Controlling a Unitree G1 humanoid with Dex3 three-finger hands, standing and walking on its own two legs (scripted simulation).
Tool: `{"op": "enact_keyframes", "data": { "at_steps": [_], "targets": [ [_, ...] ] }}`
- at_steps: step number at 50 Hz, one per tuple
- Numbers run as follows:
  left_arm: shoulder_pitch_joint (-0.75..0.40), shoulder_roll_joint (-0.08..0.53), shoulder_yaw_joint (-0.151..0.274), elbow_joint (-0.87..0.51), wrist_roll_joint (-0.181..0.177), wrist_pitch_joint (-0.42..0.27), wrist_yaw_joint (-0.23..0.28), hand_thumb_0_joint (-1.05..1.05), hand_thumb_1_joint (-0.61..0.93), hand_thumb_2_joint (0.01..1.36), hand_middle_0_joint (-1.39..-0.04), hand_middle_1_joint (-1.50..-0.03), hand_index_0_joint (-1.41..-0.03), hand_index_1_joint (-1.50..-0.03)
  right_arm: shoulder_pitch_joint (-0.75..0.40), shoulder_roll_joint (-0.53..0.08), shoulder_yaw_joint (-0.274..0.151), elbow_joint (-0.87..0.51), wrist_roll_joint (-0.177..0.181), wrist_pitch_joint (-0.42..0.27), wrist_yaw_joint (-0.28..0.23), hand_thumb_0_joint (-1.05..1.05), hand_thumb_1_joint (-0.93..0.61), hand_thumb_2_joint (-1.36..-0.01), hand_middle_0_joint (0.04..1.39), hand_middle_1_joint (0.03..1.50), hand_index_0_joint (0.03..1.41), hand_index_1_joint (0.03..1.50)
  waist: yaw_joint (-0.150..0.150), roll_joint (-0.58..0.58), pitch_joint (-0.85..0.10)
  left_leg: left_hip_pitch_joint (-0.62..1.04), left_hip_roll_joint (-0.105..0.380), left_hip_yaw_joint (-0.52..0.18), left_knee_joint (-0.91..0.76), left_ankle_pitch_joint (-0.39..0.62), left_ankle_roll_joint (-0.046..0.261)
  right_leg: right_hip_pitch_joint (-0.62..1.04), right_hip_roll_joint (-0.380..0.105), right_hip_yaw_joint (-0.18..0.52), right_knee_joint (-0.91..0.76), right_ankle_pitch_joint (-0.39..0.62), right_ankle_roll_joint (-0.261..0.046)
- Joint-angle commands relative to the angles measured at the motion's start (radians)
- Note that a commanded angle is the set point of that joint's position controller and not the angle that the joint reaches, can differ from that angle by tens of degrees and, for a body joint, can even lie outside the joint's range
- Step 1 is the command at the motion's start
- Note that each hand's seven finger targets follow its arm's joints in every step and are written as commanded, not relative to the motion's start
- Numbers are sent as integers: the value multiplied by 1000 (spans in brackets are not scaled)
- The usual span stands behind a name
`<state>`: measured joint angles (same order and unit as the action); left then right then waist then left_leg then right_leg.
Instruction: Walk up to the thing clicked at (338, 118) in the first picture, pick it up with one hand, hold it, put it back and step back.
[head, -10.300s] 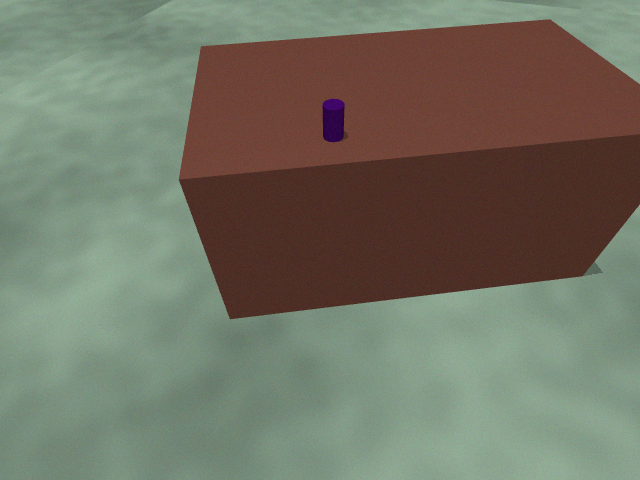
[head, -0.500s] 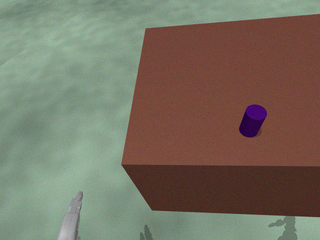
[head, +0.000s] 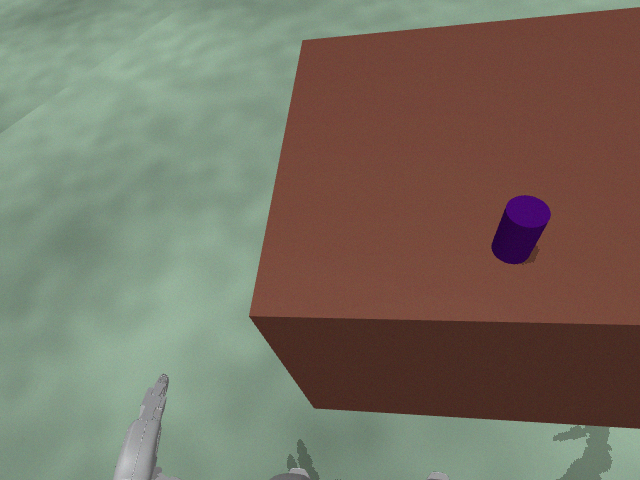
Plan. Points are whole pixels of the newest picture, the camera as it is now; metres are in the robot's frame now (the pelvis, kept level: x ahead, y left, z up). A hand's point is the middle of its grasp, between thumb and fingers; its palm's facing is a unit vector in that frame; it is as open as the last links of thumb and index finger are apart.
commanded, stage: go down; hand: right
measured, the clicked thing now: (518, 231) +0.48 -0.21 -0.03
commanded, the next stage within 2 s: approach in 0.56 s
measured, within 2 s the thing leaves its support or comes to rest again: neither
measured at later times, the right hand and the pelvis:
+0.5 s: hand out of the picture +0.39 -0.39 +0.11, palm faces +0.24 +0.97 +0.01, open 17.7 cm; pelvis +0.00 +0.00 +0.00, yaw +0 degrees
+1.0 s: hand out of the picture +0.40 -0.35 +0.06, palm faces +0.17 +0.98 +0.03, open 17.7 cm; pelvis -0.01 +0.00 -0.01, yaw +0 degrees
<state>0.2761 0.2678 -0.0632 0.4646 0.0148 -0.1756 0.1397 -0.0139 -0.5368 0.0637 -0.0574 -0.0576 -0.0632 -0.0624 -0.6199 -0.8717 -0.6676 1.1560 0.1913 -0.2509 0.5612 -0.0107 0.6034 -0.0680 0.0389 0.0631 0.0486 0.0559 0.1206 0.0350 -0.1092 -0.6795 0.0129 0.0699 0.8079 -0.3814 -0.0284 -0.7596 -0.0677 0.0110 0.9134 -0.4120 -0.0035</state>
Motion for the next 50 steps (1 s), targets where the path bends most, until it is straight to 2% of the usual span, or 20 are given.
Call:
{"op": "enact_keyframes", "data": {
  "at_steps": [1,3,6,9,12,15,17,19,22,24,27,29,32,35,38,40,42,44,46,50],
  "targets": [
    [-19,166,75,-150,-5,-51,14,0,-550,59,-51,-55,-50,-55,-296,-363,-33,-182,30,-62,6,0,598,-69,39,61,47,61,-33,-261,-347,50,-37,-9,-72,205,48,323,23,49,-123,357,9],
    [-12,203,97,-170,-4,-49,19,0,-551,61,-50,-54,-49,-55,-280,-404,-54,-178,27,-61,-1,0,599,-68,39,60,47,60,-31,-238,-346,66,-35,-10,-76,194,48,302,27,47,-133,305,5],
    [-25,190,87,-210,-4,-51,15,0,-546,55,-51,-55,-52,-54,-285,-369,-48,-217,37,-70,2,0,607,-68,36,61,45,61,-36,-249,-376,80,-35,-13,-76,194,48,314,26,49,-136,294,6],
    [29,181,85,-169,-8,-41,18,0,-548,58,-51,-55,-51,-55,-281,-422,-81,-273,41,-71,-6,0,611,-64,35,60,44,60,-47,-279,-385,94,-31,-21,-75,218,48,325,36,35,-127,315,0],
    [-39,156,59,-194,-9,-45,19,0,-551,61,-50,-55,-49,-56,-336,-384,-55,-302,44,-72,-9,0,611,-65,34,61,43,60,-28,-271,-380,79,-32,-20,-74,232,48,329,30,42,-121,359,0],
    [42,206,112,-115,-5,-36,28,0,-555,63,-51,-54,-48,-57,-274,-394,-50,-191,30,-56,-9,0,609,-70,35,62,44,62,-14,-255,-334,52,-31,-18,-68,235,48,316,31,39,-116,360,2],
    [-10,190,89,-181,-5,-45,24,0,-554,61,-51,-55,-49,-57,-329,-367,-33,-259,33,-57,-4,0,593,-71,38,61,46,61,-15,-266,-405,71,-30,-18,-63,270,45,365,29,39,-105,405,2],
    [33,177,85,-111,-4,-36,21,0,-555,61,-51,-53,-48,-56,-284,-363,-27,-205,28,-50,0,0,593,-75,36,62,45,62,-23,-282,-334,22,-34,-9,-62,242,48,355,24,48,-106,449,11],
    [15,205,110,-155,-5,-37,16,0,-552,58,-52,-54,-51,-56,-282,-385,-49,-219,31,-52,-1,0,598,-74,38,64,47,64,-22,-236,-356,68,-32,-10,-64,258,46,329,29,44,-110,402,2],
    [-8,149,57,-182,-9,-40,11,0,-556,61,-53,-54,-51,-57,-321,-351,-30,-251,35,-60,4,0,608,-77,33,64,44,64,-23,-249,-382,71,-30,-16,-60,263,46,328,31,42,-102,401,-1],
    [32,178,82,-145,-11,-35,15,0,-548,57,-53,-55,-52,-55,-242,-380,-51,-169,34,-49,2,0,608,-75,34,64,45,64,-24,-214,-340,70,-27,-20,-58,278,42,295,39,33,-92,382,-8],
    [-5,214,111,-204,-5,-40,17,0,-545,55,-51,-55,-52,-54,-322,-451,-85,-248,31,-60,-4,0,611,-76,32,66,44,66,-30,-266,-393,83,-27,-19,-58,263,47,325,35,38,-103,378,3],
    [36,171,84,-148,-5,-31,9,0,-544,55,-50,-55,-52,-54,-258,-381,-52,-198,27,-54,4,0,607,-74,35,64,45,64,-38,-272,-339,56,-31,-14,-57,241,47,314,33,39,-103,395,5],
    [-4,176,86,-194,-8,-36,15,0,-559,46,-58,-50,-51,-56,-314,-412,-66,-283,30,-66,-3,0,608,-62,29,55,39,54,-31,-271,-401,91,-28,-22,-59,257,46,330,37,33,-100,367,-2],
    [17,143,60,-124,-8,-33,10,0,-559,46,-58,-52,-52,-58,-206,-269,4,-125,39,-43,7,0,581,-63,33,53,42,52,-15,-212,-251,38,-30,-21,-66,209,44,238,39,32,-113,275,-8],
    [-30,183,100,-175,-5,-47,15,0,-549,38,-59,-55,-57,-57,-313,-284,11,-239,37,-63,-3,0,590,-66,30,54,40,54,1,-218,-330,23,-27,-29,-53,203,45,269,33,35,-102,258,-11],
    [-18,219,136,-174,0,-48,14,0,-554,42,-61,-56,-58,-59,-321,-261,27,-213,38,-68,-9,0,592,-75,25,57,38,57,18,-219,-319,-17,-29,-22,-43,163,46,267,30,43,-104,227,-5],
    [20,181,116,-124,-1,-49,4,0,-549,40,-60,-57,-59,-58,-285,-139,89,-150,45,-72,-11,0,608,-74,22,58,38,57,31,-179,-253,-77,-34,-12,-27,129,43,228,25,50,-97,195,-5],
    [-30,185,122,-212,2,-59,-1,0,-547,39,-62,-58,-61,-58,-334,-144,81,-207,43,-106,-31,0,596,-74,26,57,41,56,33,-179,-333,-81,-34,-15,-6,137,42,248,24,54,-79,215,-4],
    [75,151,104,-232,14,-49,-21,0,-534,34,-60,-59,-63,-55,-300,-121,71,-161,29,-148,-75,0,594,-71,26,57,40,56,31,-178,-359,-88,-33,-18,34,195,36,223,34,41,-17,299,-3]
  ]
}}
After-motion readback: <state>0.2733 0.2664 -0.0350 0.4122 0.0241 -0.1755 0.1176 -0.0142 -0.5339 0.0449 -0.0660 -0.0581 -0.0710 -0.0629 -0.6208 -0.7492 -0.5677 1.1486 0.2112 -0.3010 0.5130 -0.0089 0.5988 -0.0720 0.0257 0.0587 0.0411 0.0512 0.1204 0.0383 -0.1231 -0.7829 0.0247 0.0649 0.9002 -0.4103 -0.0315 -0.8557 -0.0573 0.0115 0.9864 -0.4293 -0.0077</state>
